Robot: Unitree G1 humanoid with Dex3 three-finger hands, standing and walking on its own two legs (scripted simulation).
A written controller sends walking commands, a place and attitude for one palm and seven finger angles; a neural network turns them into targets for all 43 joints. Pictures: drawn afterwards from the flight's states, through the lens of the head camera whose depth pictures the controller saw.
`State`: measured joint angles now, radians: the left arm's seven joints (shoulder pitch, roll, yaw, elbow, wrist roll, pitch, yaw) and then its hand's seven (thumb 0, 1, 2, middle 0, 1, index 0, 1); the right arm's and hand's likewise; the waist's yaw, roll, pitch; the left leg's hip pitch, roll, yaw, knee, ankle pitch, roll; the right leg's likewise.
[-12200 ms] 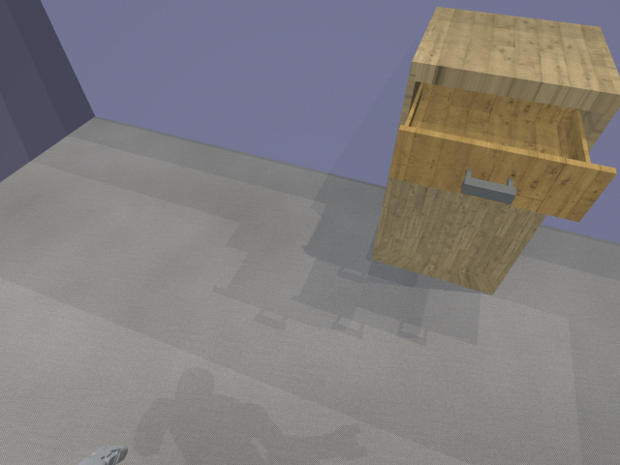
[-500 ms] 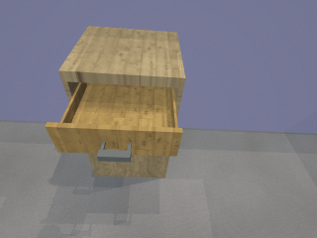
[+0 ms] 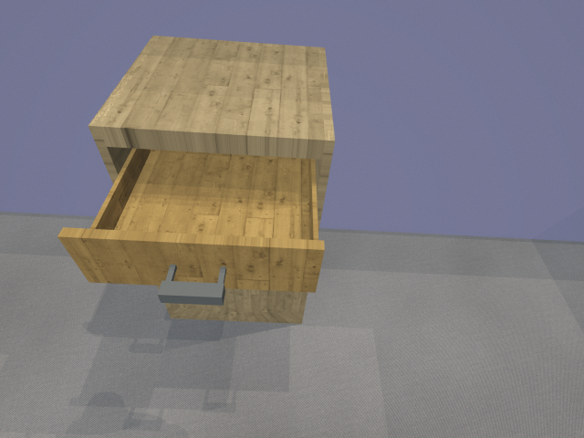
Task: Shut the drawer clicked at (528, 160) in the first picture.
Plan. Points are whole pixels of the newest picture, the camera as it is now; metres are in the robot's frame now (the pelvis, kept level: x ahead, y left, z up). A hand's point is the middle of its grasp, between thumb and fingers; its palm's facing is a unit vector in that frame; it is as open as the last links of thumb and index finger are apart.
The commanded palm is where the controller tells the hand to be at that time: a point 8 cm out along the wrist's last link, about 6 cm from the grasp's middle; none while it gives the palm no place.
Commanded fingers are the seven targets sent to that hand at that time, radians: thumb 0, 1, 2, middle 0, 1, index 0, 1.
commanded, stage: come to a stop and stand still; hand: left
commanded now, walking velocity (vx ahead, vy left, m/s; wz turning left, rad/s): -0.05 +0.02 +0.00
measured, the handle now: (195, 281) +0.37 +0.19 -0.06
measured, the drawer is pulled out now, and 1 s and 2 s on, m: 0.23 0.23 0.23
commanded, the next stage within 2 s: look again from close up in 0.62 s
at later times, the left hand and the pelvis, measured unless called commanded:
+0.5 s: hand out of the picture -0.02 +0.25 -0.17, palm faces +0.00 -0.96 -0.28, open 7.3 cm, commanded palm none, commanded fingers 0.00 0.90 0.90 -0.20 -0.30 -0.20 -0.30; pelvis -0.04 +0.04 +0.00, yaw +0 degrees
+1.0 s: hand out of the picture -0.03 +0.17 -0.17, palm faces -0.01 -0.99 -0.14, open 7.3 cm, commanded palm none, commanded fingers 0.00 0.90 0.90 -0.20 -0.30 -0.20 -0.30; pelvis -0.01 +0.02 +0.00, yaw -1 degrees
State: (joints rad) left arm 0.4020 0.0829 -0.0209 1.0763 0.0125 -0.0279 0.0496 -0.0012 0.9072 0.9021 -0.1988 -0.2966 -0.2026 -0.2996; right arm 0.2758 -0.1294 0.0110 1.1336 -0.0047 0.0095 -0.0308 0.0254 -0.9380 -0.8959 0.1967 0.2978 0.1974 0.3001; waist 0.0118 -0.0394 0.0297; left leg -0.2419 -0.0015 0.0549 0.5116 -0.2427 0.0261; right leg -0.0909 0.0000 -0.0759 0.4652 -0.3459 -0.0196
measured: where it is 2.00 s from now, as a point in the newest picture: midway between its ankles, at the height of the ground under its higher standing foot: outside the picture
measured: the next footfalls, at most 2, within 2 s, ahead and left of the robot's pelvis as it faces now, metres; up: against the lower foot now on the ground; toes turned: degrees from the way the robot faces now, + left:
none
